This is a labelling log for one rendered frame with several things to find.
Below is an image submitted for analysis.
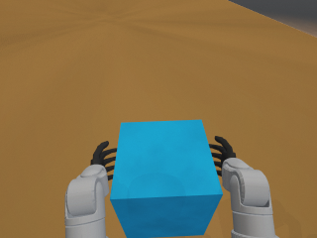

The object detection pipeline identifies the left robot hand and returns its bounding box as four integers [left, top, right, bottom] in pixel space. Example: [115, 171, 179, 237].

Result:
[90, 141, 117, 180]

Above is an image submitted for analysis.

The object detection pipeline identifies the left robot forearm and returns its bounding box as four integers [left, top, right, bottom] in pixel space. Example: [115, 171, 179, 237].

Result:
[64, 164, 110, 238]

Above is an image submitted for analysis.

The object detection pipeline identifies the right robot forearm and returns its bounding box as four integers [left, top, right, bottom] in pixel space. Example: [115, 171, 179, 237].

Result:
[221, 158, 279, 238]

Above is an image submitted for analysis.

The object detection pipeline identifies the carton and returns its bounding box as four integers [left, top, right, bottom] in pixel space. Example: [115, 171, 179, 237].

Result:
[110, 119, 223, 238]

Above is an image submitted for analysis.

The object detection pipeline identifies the right robot hand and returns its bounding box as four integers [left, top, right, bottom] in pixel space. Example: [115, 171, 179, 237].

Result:
[208, 136, 237, 177]

